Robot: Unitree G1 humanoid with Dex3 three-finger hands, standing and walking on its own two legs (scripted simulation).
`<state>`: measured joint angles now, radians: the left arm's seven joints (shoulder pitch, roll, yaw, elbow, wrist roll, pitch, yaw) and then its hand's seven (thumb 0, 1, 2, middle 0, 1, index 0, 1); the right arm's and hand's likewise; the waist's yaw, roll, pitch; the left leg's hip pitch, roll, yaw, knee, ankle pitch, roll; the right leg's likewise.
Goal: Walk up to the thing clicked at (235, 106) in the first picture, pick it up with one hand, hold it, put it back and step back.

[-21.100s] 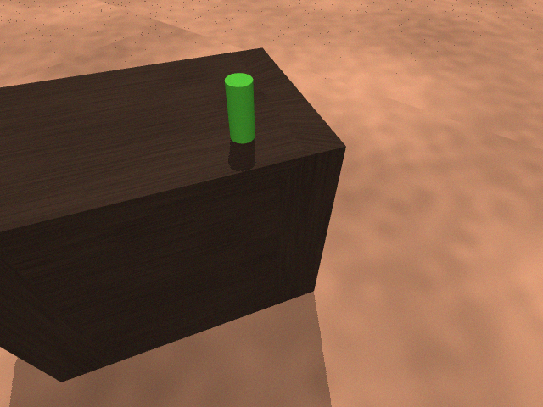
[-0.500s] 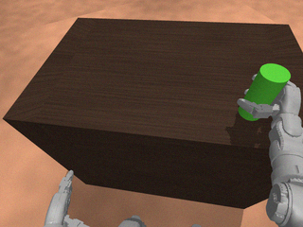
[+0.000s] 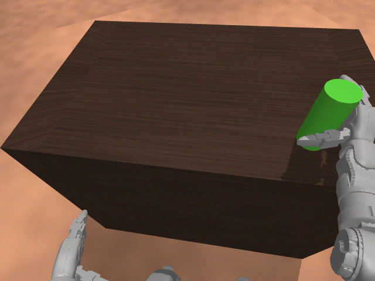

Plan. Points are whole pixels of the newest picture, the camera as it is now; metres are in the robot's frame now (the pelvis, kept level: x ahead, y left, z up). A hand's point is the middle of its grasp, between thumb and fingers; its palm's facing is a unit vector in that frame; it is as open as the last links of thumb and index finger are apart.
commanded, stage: withdraw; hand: right
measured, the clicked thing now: (324, 118) +0.45 -0.21 +0.10
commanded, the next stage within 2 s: rise in 0.20 s
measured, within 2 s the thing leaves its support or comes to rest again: neither
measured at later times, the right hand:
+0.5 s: hand out of the picture +0.44 -0.32 +0.20, palm faces +0.34 +0.91 -0.24, open 17.5 cm
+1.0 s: hand out of the picture +0.28 -0.30 +0.17, palm faces +0.41 +0.83 -0.38, open 17.6 cm
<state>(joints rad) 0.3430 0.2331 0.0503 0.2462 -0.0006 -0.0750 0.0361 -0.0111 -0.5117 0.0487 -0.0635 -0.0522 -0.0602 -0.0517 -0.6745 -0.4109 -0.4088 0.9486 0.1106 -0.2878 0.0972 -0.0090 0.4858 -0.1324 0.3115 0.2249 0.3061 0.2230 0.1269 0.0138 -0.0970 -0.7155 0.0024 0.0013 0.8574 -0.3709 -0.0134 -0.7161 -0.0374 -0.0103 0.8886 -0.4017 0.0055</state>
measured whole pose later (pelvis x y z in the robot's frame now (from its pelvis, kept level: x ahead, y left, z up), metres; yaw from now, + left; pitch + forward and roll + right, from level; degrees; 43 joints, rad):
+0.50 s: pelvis +0.02 +0.00 +0.03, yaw -1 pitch +8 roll +0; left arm 0.35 0.25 0.02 0.35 -0.06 -0.07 0.04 -0.01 -0.51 0.05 -0.06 -0.04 -0.05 -0.05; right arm -0.69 -0.63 -0.40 0.90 0.03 -0.07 0.14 -0.01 0.55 -0.04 0.07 0.06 0.06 0.06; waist 0.04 -0.01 -0.10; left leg -0.48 0.02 0.00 0.67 -0.33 -0.01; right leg -0.46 -0.02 -0.02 0.67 -0.34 0.01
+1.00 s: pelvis +0.03 +0.00 +0.04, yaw -1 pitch +1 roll +0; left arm 0.33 0.24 0.12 0.49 -0.06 -0.02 0.03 -0.01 -0.50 0.06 -0.06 -0.04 -0.06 -0.04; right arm 0.14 -0.41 -0.37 -0.01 0.07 -0.07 -0.01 -0.01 0.58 -0.05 0.06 0.06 0.06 0.06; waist -0.05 -0.04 -0.04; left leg -0.27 0.02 0.01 0.52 -0.28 -0.02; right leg -0.27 -0.01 -0.01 0.54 -0.29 0.00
